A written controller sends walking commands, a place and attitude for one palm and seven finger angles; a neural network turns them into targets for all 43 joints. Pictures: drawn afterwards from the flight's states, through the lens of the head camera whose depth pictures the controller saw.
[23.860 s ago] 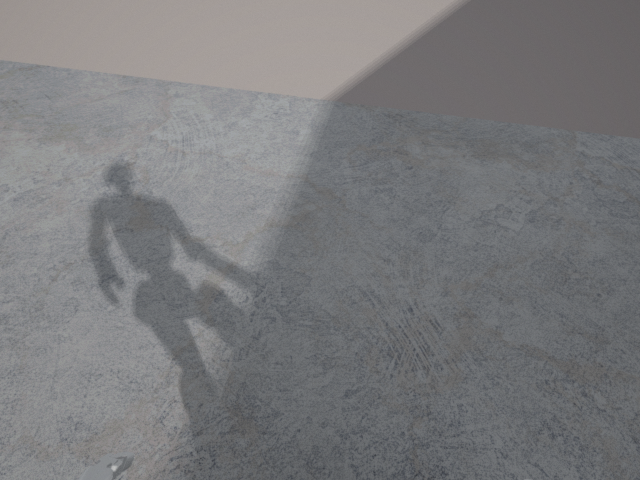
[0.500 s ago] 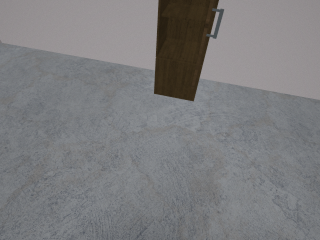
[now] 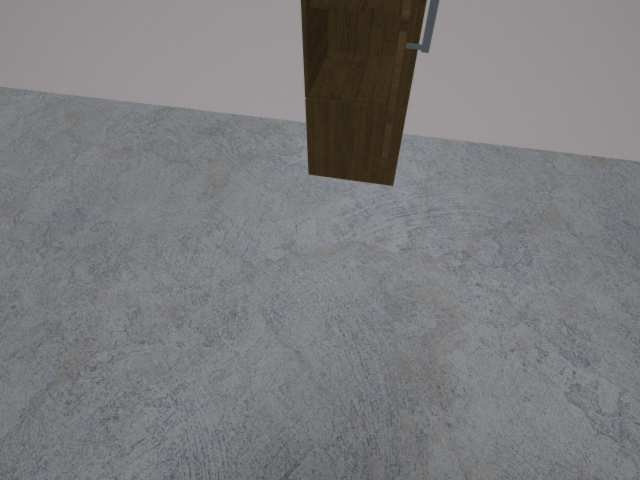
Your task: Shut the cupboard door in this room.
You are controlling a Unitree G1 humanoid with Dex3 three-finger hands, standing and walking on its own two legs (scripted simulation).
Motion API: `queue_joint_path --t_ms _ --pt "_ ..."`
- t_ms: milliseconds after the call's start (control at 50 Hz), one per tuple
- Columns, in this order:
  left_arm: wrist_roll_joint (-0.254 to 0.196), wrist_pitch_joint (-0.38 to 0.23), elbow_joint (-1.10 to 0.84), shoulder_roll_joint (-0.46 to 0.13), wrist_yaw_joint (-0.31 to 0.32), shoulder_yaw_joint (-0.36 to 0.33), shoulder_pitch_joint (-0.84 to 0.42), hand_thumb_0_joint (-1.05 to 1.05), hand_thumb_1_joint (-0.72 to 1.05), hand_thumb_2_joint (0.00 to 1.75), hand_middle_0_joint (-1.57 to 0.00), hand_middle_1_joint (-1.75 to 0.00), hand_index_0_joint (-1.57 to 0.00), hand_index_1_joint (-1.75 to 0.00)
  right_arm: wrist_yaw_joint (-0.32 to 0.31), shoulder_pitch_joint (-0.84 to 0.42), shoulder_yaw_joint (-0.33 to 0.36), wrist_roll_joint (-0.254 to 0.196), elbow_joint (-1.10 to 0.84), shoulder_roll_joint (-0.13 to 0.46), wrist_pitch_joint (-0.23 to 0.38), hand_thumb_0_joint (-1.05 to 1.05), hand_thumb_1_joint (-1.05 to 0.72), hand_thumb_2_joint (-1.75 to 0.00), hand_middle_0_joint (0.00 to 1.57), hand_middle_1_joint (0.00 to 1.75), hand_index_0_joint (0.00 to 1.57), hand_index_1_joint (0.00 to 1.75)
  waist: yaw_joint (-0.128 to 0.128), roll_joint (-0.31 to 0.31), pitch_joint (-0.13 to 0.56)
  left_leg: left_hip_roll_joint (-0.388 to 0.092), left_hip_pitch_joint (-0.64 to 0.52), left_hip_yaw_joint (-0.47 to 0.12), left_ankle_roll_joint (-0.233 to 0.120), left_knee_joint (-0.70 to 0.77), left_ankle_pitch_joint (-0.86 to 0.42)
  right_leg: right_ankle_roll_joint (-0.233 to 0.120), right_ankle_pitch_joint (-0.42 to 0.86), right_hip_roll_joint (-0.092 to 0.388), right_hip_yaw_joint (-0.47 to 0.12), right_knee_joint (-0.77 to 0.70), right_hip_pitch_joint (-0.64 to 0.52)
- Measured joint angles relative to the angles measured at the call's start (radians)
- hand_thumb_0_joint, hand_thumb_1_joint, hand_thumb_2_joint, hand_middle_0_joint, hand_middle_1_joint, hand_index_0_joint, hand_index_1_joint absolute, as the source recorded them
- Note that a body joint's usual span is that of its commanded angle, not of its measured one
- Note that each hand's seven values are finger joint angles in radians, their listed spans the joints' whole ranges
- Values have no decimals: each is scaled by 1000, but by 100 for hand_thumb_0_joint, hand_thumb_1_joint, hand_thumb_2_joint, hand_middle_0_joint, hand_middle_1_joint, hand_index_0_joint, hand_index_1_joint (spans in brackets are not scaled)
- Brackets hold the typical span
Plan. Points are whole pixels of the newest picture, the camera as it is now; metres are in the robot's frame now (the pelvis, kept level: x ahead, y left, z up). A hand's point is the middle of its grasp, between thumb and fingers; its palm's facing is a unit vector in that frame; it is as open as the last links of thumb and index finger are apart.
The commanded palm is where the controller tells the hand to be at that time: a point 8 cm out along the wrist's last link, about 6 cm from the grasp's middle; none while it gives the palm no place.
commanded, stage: stand and wait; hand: left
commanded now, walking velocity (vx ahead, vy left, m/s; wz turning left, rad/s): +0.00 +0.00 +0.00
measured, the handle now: (422, 18) +1.09 -0.20 +0.09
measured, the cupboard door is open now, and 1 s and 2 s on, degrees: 86 86 86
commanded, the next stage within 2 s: look at it before walking up in 0.32 s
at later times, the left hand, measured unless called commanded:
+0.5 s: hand out of the picture +0.01 +0.16 -0.16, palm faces +0.01 -0.98 -0.17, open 7.4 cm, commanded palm none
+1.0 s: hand out of the picture +0.00 +0.16 -0.17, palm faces +0.00 -0.98 -0.18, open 7.4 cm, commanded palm none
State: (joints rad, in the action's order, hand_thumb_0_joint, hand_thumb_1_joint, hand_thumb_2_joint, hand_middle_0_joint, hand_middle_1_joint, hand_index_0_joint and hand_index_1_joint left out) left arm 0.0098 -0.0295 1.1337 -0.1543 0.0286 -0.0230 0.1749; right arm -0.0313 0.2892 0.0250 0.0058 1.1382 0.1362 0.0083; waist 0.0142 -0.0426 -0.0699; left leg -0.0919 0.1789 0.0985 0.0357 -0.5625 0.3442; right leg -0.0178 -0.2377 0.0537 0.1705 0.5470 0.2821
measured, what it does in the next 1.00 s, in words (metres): stands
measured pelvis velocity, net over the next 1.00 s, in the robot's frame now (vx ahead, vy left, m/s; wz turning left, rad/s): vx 0.01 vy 0.00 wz -0.02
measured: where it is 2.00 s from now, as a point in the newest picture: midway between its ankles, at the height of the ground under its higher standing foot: outside the picture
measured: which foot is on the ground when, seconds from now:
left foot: down 0.00-1.00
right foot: down 0.00-1.00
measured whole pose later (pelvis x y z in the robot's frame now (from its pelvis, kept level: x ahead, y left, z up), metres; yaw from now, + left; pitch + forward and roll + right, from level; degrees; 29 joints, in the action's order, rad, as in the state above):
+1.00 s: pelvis +0.01 +0.00 +0.01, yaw -1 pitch -1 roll +0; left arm 0.01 -0.02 1.16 -0.14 0.03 0.00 0.28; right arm -0.03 0.32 0.01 0.01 1.16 0.12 0.02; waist 0.00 0.00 -0.04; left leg -0.07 0.07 0.13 0.04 -0.38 0.28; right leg -0.01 -0.18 0.05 0.15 0.42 0.21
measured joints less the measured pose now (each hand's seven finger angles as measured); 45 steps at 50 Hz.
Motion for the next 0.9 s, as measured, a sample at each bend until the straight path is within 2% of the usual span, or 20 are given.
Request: queue_joint_path --t_ms 120,300,540,900 --pt "-1 19 13 -19 3 4 18 1 95 90 -20 -29 -20 -30 -3 -20 -7 11 7 1 6 1 -92 -90 20 30 19 30 -18 45 61 14 -71 17 0 104 -17 9 14 2 -11 -71 -50" --pt "-1 10 31 -8 1 24 63 0 93 90 -20 -29 -20 -30 -5 -38 -12 8 2 15 10 1 -93 -90 20 30 19 30 -20 40 37 17 -110 25 2 168 -42 9 30 -3 -15 -117 -79" --pt "0 12 44 25 2 31 99 1 91 90 -20 -29 -20 -30 -2 -9 -23 5 23 -17 7 0 -91 -90 20 30 19 30 -18 33 20 17 -125 31 3 187 -52 7 36 -5 -20 -126 -87" --pt "1 9 32 19 5 25 103 1 91 90 -20 -29 -20 -30 0 26 -17 6 29 -27 7 0 -91 -90 20 30 19 30 -13 38 26 16 -111 35 1 181 -61 3 52 -7 -24 -130 -76"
